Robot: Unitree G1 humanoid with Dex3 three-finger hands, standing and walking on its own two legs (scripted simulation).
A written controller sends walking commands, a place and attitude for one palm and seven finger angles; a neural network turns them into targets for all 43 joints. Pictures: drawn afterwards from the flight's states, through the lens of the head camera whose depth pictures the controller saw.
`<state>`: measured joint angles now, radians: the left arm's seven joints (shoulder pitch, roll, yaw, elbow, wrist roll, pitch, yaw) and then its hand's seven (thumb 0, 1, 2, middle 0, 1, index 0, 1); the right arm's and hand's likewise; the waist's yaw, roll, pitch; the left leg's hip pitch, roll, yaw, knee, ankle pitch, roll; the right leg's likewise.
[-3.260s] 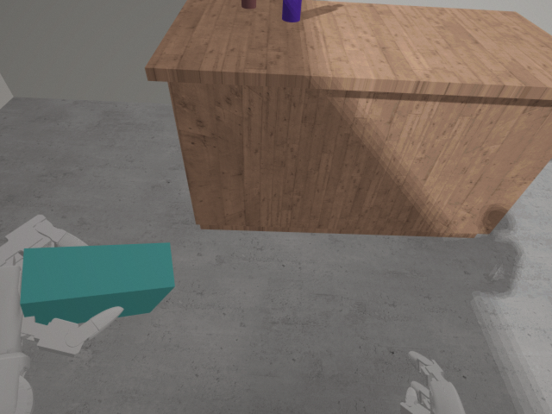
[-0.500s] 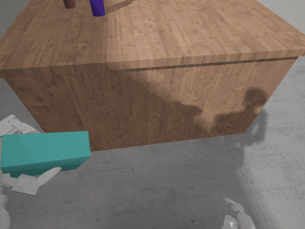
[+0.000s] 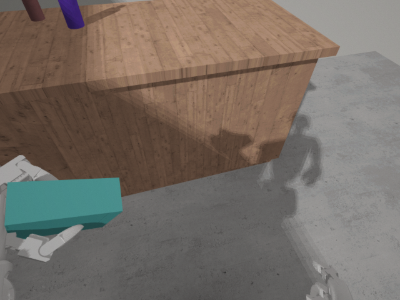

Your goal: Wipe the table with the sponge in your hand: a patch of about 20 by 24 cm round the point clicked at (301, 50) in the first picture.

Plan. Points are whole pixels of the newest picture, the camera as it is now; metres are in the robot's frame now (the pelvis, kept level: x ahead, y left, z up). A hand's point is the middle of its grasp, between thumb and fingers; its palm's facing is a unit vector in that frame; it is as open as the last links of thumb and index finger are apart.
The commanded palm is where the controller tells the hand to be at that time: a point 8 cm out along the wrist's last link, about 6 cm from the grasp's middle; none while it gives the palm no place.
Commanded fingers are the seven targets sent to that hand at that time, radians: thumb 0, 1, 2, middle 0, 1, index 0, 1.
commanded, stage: take the last steps up to it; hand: left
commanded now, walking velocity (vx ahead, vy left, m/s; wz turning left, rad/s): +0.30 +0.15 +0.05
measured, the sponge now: (81, 207) +0.23 +0.20 +0.14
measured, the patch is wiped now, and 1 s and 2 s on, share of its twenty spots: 0.00 0.00 0.00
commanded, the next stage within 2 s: none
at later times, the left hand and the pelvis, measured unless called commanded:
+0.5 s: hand (88, 217) +0.20 +0.17 +0.16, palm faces +0.34 -0.81 -0.48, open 9.5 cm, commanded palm +0.14 +0.23 +0.18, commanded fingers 0.00 0.10 1.30 -1.20 -1.60 -1.20 -1.60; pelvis -0.01 -0.05 +0.00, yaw +1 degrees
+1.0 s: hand (81, 154) +0.30 +0.21 +0.17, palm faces +0.38 -0.81 -0.45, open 9.5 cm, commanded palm +0.25 +0.27 +0.18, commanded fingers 0.00 0.10 1.30 -1.20 -1.60 -1.20 -1.60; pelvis +0.09 -0.01 -0.01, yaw +0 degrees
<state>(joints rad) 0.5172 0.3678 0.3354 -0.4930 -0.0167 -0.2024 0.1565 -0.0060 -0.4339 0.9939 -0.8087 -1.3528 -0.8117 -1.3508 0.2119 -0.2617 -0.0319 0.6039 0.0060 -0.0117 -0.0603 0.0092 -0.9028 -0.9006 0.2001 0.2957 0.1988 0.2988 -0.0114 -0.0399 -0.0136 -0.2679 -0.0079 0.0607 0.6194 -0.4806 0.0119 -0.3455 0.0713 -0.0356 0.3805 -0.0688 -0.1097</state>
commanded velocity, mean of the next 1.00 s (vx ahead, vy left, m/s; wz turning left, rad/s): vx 0.30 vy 0.15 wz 0.00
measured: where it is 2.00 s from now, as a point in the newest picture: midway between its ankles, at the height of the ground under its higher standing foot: (184, 292)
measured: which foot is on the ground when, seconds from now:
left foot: up 0.00-0.02, down 0.04-0.32, up 0.34-0.76, down 0.78-1.00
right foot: down 0.00-0.06, up 0.08-0.30, down 0.32-0.78, up 0.80-1.00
